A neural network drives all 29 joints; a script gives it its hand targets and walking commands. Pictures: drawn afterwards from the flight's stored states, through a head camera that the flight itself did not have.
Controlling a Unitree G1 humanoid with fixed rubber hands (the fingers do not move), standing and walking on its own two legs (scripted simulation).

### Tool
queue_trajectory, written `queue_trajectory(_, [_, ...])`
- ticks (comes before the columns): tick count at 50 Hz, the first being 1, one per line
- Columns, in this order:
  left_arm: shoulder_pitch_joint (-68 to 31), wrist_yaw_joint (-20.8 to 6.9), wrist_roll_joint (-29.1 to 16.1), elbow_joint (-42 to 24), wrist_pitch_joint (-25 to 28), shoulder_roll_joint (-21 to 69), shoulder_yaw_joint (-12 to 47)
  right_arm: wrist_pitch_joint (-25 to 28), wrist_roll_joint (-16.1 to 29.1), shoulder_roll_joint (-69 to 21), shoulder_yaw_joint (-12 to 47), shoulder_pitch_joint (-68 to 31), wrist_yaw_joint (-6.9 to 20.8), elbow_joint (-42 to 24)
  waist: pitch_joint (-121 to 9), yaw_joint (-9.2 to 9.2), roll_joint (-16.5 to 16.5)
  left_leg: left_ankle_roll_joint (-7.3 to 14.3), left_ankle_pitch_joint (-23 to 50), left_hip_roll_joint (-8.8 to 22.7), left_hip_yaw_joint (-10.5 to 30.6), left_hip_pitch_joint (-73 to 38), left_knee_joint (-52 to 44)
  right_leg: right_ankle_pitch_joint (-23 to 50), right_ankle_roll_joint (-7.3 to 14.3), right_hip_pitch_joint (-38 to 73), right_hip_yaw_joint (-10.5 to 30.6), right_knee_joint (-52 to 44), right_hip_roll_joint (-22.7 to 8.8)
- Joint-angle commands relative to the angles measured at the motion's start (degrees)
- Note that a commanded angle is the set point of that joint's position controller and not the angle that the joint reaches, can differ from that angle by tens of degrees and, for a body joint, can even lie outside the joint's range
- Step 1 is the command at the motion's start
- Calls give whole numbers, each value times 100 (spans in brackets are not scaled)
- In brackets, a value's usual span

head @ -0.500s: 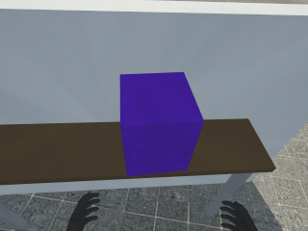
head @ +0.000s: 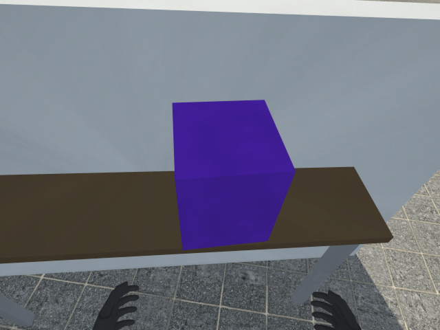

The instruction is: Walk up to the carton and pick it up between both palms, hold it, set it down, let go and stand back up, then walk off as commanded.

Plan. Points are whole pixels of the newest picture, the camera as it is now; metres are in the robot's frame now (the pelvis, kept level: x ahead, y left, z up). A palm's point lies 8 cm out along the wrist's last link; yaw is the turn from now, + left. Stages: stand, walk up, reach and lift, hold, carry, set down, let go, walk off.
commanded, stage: let go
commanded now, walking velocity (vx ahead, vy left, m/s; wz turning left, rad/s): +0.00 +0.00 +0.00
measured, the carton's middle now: (222, 176) +0.45 +0.03 +0.02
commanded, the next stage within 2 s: stand in 0.40 s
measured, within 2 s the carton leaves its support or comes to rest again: neither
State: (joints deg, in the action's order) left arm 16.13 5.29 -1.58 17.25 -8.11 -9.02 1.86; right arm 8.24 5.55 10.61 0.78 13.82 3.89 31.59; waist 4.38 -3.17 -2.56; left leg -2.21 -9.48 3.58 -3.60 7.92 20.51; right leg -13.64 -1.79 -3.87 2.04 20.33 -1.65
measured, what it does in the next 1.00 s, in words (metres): stands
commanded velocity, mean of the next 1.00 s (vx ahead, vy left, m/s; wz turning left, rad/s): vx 0.00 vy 0.00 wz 0.00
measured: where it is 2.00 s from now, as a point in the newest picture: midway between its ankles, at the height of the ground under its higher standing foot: outside the picture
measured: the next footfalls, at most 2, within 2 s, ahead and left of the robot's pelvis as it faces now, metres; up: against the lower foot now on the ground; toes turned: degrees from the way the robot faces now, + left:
none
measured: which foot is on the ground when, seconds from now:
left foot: down 0.00-1.00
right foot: down 0.00-1.00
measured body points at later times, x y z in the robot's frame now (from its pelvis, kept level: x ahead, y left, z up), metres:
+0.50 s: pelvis +0.01 +0.00 -0.01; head +0.01 +0.01 +0.44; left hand +0.16 +0.24 -0.10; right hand +0.16 -0.24 -0.10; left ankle +0.02 +0.14 -0.75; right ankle -0.02 -0.14 -0.75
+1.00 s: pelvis +0.00 +0.00 -0.01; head -0.02 +0.02 +0.44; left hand +0.06 +0.30 -0.14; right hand +0.07 -0.29 -0.13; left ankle +0.02 +0.14 -0.75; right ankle -0.02 -0.14 -0.75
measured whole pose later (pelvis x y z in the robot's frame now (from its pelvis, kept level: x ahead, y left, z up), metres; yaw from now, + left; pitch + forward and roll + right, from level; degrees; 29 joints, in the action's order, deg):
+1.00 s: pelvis +0.00 +0.00 -0.01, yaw +0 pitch -4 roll +0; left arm 14.8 -0.5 1.8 57.0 0.4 -19.9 -0.1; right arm 0.7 -1.1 18.3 -1.1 12.9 1.1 58.0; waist 0.1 0.0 -1.3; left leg -1.8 -13.9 4.0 -2.9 10.1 27.9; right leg -17.0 -1.9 -4.8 1.7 25.6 -1.3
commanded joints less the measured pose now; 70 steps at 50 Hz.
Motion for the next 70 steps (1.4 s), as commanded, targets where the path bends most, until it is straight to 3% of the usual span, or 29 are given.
queue_trajectory(1, [-586, 18, 61, -1058, 288, -466, -151, 356, -54, 813, -379, -549, -47, -721, -795, 87, 495, -48, 1047, -393, -195, -1380, -38, 545, 263, -1117, -326, -585, 363])
queue_trajectory(4, [-344, -42, 11, -981, 329, -486, -298, 468, -108, 855, -405, -410, -78, -839, -965, 47, 130, -47, 1512, -394, -171, -1392, 35, 1020, 227, -929, -367, -533, 411])
queue_trajectory(6, [-564, -147, 147, -365, 194, -582, -325, 328, -317, 748, -355, -452, -159, 69, -687, 177, 387, -51, 1283, -426, -218, -1321, 11, 850, 222, -961, -293, -605, 307])
queue_trajectory(7, [-574, -138, 9, -805, 280, -640, -291, 458, -195, 758, -347, -547, -127, -560, -845, 49, 252, -41, 1463, -416, -237, -1429, 50, 1167, 197, -1013, -351, -556, 358])
queue_trajectory(8, [-579, -218, 145, -272, 198, -644, -341, 367, -303, 662, -326, -467, -159, -102, -633, 128, 395, -37, 1211, -410, -259, -1476, 29, 892, 216, -1197, -292, -662, 317])
queue_trajectory(9, [-601, -18, 2, -1466, 434, -670, -310, 634, -104, 768, -376, -600, -92, -979, -1239, -9, 399, -57, 1708, -392, -195, -1424, 56, 1228, 242, -817, -415, -470, 399])
queue_trajectory(10, [-536, -138, -35, -868, 362, -616, -359, 555, -215, 722, -324, -526, -141, -572, -1109, 40, 136, 9, 1730, -399, -191, -1530, 100, 1386, 183, -874, -359, -499, 384])
queue_trajectory(11, [-518, -84, -141, -1458, 497, -696, -346, 692, -88, 862, -371, -580, -117, -933, -1425, 45, 167, -22, 2024, -383, -243, -1641, 148, 1736, 164, -822, -389, -443, 423])
queue_trajectory(12, [-655, -255, 40, -54, 283, -620, -402, 469, -424, 711, -338, -581, -200, 208, -754, 159, 78, -32, 1576, -404, -246, -1460, 78, 1280, 151, -995, -292, -527, 402])
queue_trajectory(16, [-637, -242, -23, -901, 451, -717, -416, 671, -285, 725, -369, -643, -211, -400, -1159, 121, 164, -30, 1804, -398, -201, -1620, 138, 1526, 177, -870, -368, -453, 395])
queue_trajectory(20, [-710, -367, 75, -195, 286, -749, -430, 692, -428, 557, -307, -571, -268, 85, -936, 217, 215, -26, 1585, -453, -274, -1511, 160, 1392, 135, -976, -338, -523, 328])
queue_trajectory(21, [-45, -378, 591, 884, 626, -1975, -855, 76, -847, 1959, -625, -104, -433, 726, -1596, 278, 71, 201, 2161, 238, 215, -834, 524, 1544, 180, -700, -32, 550, -201])
queue_trajectory(25, [-217, -481, 409, 1224, 882, -1670, -748, -357, -797, 1873, -638, -482, -369, 776, -1338, 132, 156, 449, 1232, 334, 341, -247, 560, 1005, 235, -561, 104, 208, -317])
queue_trajectory(26, [-185, -509, 421, 1450, 913, -1723, -652, -355, -778, 1802, -653, -460, -395, 783, -1207, 290, -161, 420, 984, 263, 211, -160, 583, 1084, 248, -680, 160, 248, -316])
queue_trajectory(29, [-373, -498, 496, 1778, 967, -1975, -743, -457, -739, 1647, -582, -285, -317, 1172, -528, 349, -22, 422, 1497, 384, 328, -41, 558, 1796, 361, -1011, 88, 331, -368])
queue_trajectory(30, [-440, -526, 399, 1857, 989, -1799, -689, -447, -768, 1791, -591, -392, -345, 1207, -595, 336, 521, 440, 1292, 279, 301, 151, 593, 1360, 279, -871, 119, 306, -372])
queue_trajectory(35, [-356, -551, 385, 2449, 1005, -2018, -599, -503, -743, 1870, -573, -421, -340, 1440, -434, 344, -34, 430, 976, 301, 383, 2, 571, 1142, 395, -1000, 235, 28, -436])
queue_trajectory(36, [-424, -529, 430, 2505, 1037, -1923, -515, -530, -742, 1941, -551, -371, -345, 1602, -54, 360, 525, 447, 659, 267, 367, 286, 494, 1195, 416, -1032, 461, -84, -436])
queue_trajectory(38, [-420, -497, 427, 2767, 1044, -2308, -642, -568, -764, 1916, -530, -433, -326, 1721, -184, 374, 221, 400, 786, 280, 422, 151, 361, 962, 378, -1000, 307, -26, -371])
queue_trajectory(39, [-418, -533, 386, 2879, 1000, -2310, -674, -601, -777, 2104, -549, -324, -382, 1781, 117, 347, 662, 429, 908, 311, 348, 231, 375, 1087, 409, -1169, 382, 42, -396])
queue_trajectory(40, [-392, -500, 416, 2908, 1024, -2310, -634, -557, -708, 2012, -547, -330, -310, 1841, -253, 324, 157, 396, 776, 348, 525, 118, 361, 908, 358, -895, 150, 4, -317])
queue_trajectory(43, [-376, -540, 376, 3142, 1039, -2263, -547, -577, -723, 2061, -510, -382, -332, 1934, -418, 323, 294, 469, 960, 379, 552, -5, 407, 983, 412, -735, 292, -39, -368])
queue_trajectory(44, [-368, -529, 396, 3185, 1059, -2290, -609, -557, -748, 2056, -522, -435, -358, 1904, -592, 400, 689, 428, 1143, 343, 415, -184, 371, 1235, 476, -726, 395, 71, -396])
queue_trajectory(49, [-551, -469, 363, 3526, 1028, -2397, -485, -603, -639, 2069, -503, -410, -384, 2190, -120, 354, -170, 388, 744, 390, 556, -82, 119, 822, 379, -882, 273, -168, -400])
queue_trajectory(57, [-293, -521, 272, 3801, 1012, -2268, -422, -597, -673, 2147, -494, -596, -358, 2352, 53, 213, 611, 451, -318, 423, 717, 233, -202, 114, 438, -819, 295, -279, -410])
queue_trajectory(60, [-637, -486, 326, 3805, 992, -2537, -531, -577, -659, 1980, -463, -633, -338, 2441, -81, 336, 251, 425, -188, 311, 562, 147, -171, 212, 349, -811, 365, -418, -366])
queue_trajectory(67, [-583, -523, 333, 3873, 980, -2421, -521, -665, -666, 2289, -511, -768, -356, 2654, 8, 361, 567, 432, -1388, 428, 722, 241, -527, -346, 369, -965, 330, -327, -315])
queue_trajectory(68, [-633, -517, 320, 3889, 974, -2347, -422, -641, -613, 2129, -525, -901, -323, 2550, 141, 403, 53, 420, -1380, 467, 790, 254, -510, -402, 351, -1157, 285, -402, -202])
queue_trajectory(70, [-597, -527, 317, 3886, 983, -2337, -511, -637, -646, 2249, -495, -757, -333, 2686, 253, 423, 296, 458, -1322, 387, 785, 391, -604, -149, 349, -997, 278, -283, -266])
